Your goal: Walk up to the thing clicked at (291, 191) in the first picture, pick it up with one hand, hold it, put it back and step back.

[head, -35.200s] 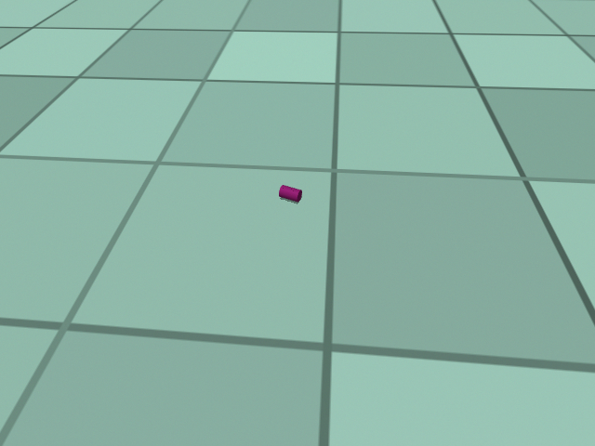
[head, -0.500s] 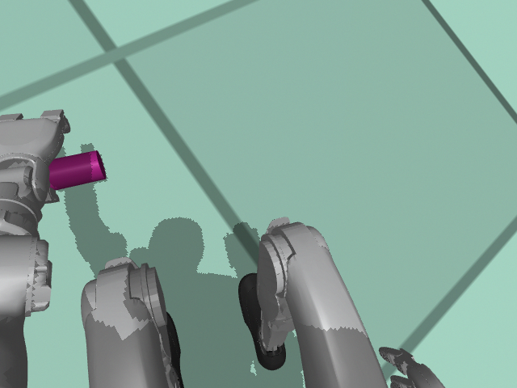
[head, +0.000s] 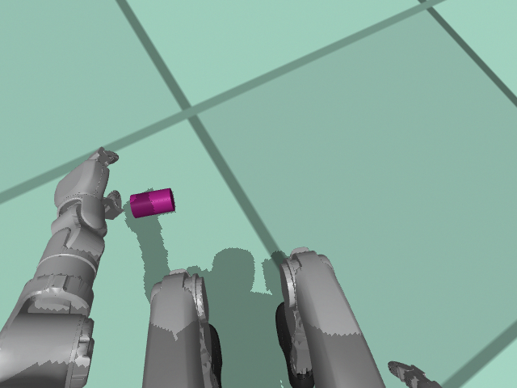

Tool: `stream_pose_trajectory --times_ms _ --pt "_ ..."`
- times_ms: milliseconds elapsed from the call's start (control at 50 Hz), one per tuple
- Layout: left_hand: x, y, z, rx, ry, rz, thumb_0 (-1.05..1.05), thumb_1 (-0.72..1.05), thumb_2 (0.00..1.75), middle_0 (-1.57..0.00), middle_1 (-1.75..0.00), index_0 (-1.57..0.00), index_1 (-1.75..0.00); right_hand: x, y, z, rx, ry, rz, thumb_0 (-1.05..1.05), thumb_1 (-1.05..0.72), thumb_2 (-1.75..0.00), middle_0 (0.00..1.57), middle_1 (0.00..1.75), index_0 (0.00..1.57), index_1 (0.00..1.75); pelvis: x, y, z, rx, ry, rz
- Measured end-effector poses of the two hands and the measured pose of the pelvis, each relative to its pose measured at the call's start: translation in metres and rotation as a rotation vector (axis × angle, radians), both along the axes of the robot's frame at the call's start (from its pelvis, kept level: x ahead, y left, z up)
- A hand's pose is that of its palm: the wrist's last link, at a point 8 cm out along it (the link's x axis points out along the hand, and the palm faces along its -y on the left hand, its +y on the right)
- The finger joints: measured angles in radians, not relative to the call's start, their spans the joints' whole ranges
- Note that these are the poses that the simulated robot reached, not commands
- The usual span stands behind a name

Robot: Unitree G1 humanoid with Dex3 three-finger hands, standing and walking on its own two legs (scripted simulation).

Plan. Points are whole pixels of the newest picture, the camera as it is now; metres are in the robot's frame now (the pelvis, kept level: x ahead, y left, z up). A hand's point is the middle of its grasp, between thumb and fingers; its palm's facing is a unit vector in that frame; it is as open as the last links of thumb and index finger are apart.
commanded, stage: home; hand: left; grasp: from above
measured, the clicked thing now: (153, 202) +0.52 +0.22 -0.41
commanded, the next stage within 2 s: none
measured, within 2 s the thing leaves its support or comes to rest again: neither
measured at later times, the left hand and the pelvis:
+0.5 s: hand (71, 298) +0.28 +0.18 +0.08, palm faces +0.03 -0.95 -0.31, open 7.4 cm; pelvis +0.01 -0.01 +0.18, yaw +4 degrees
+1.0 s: hand out of the picture +0.22 +0.20 +0.23, palm faces +0.14 -0.97 -0.21, open 7.4 cm; pelvis +0.08 +0.00 +0.28, yaw +5 degrees
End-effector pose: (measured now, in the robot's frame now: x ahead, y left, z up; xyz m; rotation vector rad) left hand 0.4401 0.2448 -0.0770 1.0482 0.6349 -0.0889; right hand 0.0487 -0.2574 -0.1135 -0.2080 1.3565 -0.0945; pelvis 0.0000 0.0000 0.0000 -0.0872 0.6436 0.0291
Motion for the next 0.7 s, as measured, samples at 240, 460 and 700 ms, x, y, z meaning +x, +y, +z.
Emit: stream_pose_trajectory --times_ms 240,460,700 --pt "-0.115 -0.003 0.084 -0.330 -0.049 0.223 0.01 0.85 0.93 -0.22 -0.34 -0.22 -0.34 0.104 -0.011 0.103 -0.104 -0.353 0.097 0.01 -0.91 -0.90 0.20 0.30 0.20 0.30 -0.007 -0.006 0.081 0.019 -0.124 0.033" --pt "-0.174 -0.015 0.169 -0.578 -0.004 0.475 0.01 0.89 0.90 -0.21 -0.30 -0.21 -0.30 0.146 0.014 0.198 -0.084 -0.546 0.077 0.01 -0.91 -0.90 0.20 0.30 0.20 0.30 0.009 -0.011 0.163 0.042 -0.238 0.044" --pt "-0.202 -0.012 0.260 -0.701 0.015 0.613 0.01 0.90 0.90 -0.20 -0.30 -0.20 -0.30 0.150 0.022 0.277 -0.103 -0.573 0.020 0.01 -0.91 -0.90 0.21 0.30 0.20 0.30 0.047 -0.006 0.240 0.052 -0.354 0.054"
